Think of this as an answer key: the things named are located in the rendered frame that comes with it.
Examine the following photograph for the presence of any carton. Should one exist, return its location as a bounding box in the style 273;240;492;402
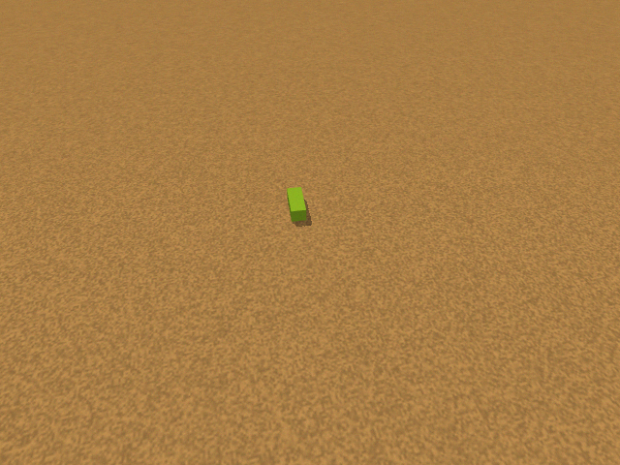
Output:
287;187;306;222

